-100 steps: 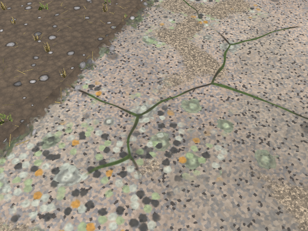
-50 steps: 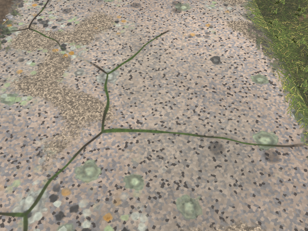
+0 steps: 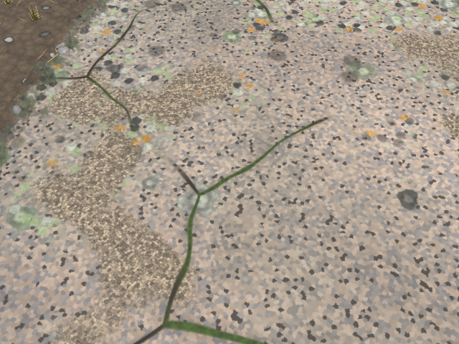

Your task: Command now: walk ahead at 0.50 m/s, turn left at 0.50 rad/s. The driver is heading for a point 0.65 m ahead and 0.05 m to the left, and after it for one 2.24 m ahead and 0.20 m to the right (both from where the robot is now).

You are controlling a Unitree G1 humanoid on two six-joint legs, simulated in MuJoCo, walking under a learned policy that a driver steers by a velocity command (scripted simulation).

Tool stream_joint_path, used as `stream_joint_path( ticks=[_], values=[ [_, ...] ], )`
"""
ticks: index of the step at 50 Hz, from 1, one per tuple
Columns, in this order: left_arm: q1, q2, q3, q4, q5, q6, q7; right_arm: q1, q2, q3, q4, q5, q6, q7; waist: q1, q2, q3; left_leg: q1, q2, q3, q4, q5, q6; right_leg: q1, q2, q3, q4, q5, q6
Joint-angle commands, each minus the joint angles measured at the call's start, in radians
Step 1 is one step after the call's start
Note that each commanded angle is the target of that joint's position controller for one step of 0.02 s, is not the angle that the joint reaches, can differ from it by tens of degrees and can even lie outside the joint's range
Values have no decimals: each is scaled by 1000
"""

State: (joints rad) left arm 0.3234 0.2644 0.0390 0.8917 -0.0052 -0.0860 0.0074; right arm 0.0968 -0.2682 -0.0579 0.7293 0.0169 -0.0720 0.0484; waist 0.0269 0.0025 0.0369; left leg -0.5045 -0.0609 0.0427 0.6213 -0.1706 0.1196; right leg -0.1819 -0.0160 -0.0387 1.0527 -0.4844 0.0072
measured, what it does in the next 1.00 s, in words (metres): walks ahead: right foot, then left foot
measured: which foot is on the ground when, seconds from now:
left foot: down 0.00-0.44, up 0.46-0.88, down 0.90-1.00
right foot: up 0.00-0.40, down 0.42-0.92, up 0.94-1.00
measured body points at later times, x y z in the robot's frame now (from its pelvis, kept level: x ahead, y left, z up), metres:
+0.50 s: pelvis +0.29 -0.03 +0.01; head +0.31 -0.02 +0.46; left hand +0.42 +0.26 -0.07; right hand +0.40 -0.28 -0.11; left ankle +0.13 +0.07 -0.65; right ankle +0.38 -0.11 -0.72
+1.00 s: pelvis +0.51 +0.07 +0.01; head +0.55 +0.09 +0.46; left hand +0.48 +0.35 -0.12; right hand +0.78 -0.12 -0.06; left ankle +0.58 +0.19 -0.72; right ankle +0.42 -0.10 -0.64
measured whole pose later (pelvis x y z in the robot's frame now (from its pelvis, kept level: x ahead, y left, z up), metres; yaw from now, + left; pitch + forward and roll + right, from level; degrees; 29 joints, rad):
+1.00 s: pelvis +0.51 +0.07 +0.01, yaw +9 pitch +3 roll -1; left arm 0.35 0.29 0.05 0.83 -0.02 -0.04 0.01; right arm 0.04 -0.24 -0.03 0.63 -0.02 -0.07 0.01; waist 0.07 -0.02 0.04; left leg -0.46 0.02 0.03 0.53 -0.13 0.03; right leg -0.37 0.02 0.07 1.09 -0.58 0.04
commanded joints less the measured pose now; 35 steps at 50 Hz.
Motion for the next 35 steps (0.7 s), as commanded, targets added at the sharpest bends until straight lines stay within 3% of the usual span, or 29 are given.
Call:
stream_joint_path(
  ticks=[1,2,3,5,7,11,15,18,20,21,22,23,24,25,26,27,28,30,35],
  values=[
    [-99,141,16,-157,-27,-85,-14,243,-156,-52,-13,-1,-5,-22,-117,35,-217,715,322,-590,-309,51,230,-640,-44,146,290,89,-33],
    [-115,139,23,-155,-4,-81,-5,171,-130,-44,-35,-3,-4,-21,-73,-23,-147,553,285,-501,-327,157,205,-574,-72,133,201,128,-24],
    [-102,146,32,-158,10,-68,-1,133,-108,-35,-53,-12,-4,-23,-35,-18,-121,446,255,-445,-355,228,198,-498,-93,136,151,150,-15],
    [-73,119,33,-170,19,-41,0,119,-116,-38,-64,-10,-4,-28,0,9,-94,335,229,-400,-392,285,204,-443,-99,120,65,165,13],
    [-111,95,27,-194,25,-26,4,141,-144,-46,-63,-6,-6,-39,-1,21,-68,258,204,-339,-409,329,199,-436,-89,96,-47,235,42],
    [-272,59,12,-241,22,-28,-1,204,-164,-54,-50,7,7,-58,-64,57,-49,205,128,-271,-381,239,126,-364,-26,77,-369,516,53],
    [-354,82,16,-269,3,-41,-20,275,-150,-47,-24,10,14,-60,-107,89,-53,295,173,-338,-330,131,101,-325,-2,91,-509,585,35],
    [-347,115,30,-278,5,-55,-31,286,-149,-46,-13,2,18,-61,-91,111,-49,402,224,-410,-256,155,83,-309,0,92,-562,472,-12],
    [-224,143,49,-249,12,-62,-25,263,-134,-40,-20,-2,22,-59,-22,120,-97,413,180,-392,-134,325,50,-133,15,61,-623,445,-64],
    [-85,185,63,-232,24,-66,-19,245,-97,-23,-38,-11,18,-56,44,76,-214,331,130,-338,75,305,17,93,-93,158,-587,475,-127],
    [62,273,90,-201,35,-57,-16,369,-45,-5,-43,5,6,-56,43,-156,-372,-5,-5,-210,428,49,-64,483,-296,511,-592,365,-290],
    [121,229,85,-166,5,-47,-28,391,-67,-1,-38,12,-3,-56,54,-297,-375,-209,-28,-210,609,-403,-85,544,-390,799,-725,151,-340],
    [78,160,64,-174,-10,-43,-27,298,-144,-20,-45,21,-6,-53,68,-172,-223,-299,26,-241,688,-349,-80,436,-362,731,-750,23,-295],
    [14,135,53,-188,-2,-33,-25,211,-146,-19,-65,13,-5,-52,56,-85,-130,-299,72,-195,683,-266,-79,307,-322,600,-766,63,-260],
    [-34,114,43,-190,5,-27,-27,161,-133,-18,-80,-4,-6,-49,31,-49,-56,-282,106,-165,615,-206,-81,183,-277,508,-801,155,-250],
    [-61,96,35,-192,12,-28,-28,158,-121,-22,-80,-12,-5,-48,3,-62,-34,-235,139,-157,556,-163,-82,108,-244,445,-825,238,-237],
    [-73,92,32,-190,15,-29,-30,176,-102,-19,-75,-9,-2,-46,-16,-84,-33,-187,152,-145,519,-143,-87,58,-216,398,-847,293,-232],
    [-64,107,36,-176,7,-34,-31,186,-70,-12,-72,-9,4,-45,-26,-101,-41,-159,160,-115,450,-111,-100,22,-196,319,-877,402,-244],
    [-16,158,49,-137,-7,-22,-19,34,-32,7,-107,-14,-7,-41,16,-74,-27,-134,158,-78,135,126,-120,28,-168,180,-903,529,-225]
  ],
)
Keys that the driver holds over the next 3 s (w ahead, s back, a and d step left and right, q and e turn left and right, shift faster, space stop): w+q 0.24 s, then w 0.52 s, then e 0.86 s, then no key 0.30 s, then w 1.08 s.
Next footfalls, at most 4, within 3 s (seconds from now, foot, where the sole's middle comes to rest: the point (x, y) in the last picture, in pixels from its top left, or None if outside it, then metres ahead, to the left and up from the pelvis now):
0.42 right None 0.42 -0.10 -0.75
0.90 left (177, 279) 0.62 0.20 -0.75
1.34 right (265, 281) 0.62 -0.06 -0.75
1.82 left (190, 270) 0.65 0.17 -0.75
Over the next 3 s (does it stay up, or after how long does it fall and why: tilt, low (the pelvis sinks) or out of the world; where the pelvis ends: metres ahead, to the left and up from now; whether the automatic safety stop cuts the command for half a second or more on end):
stays up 0.98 -0.02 0.03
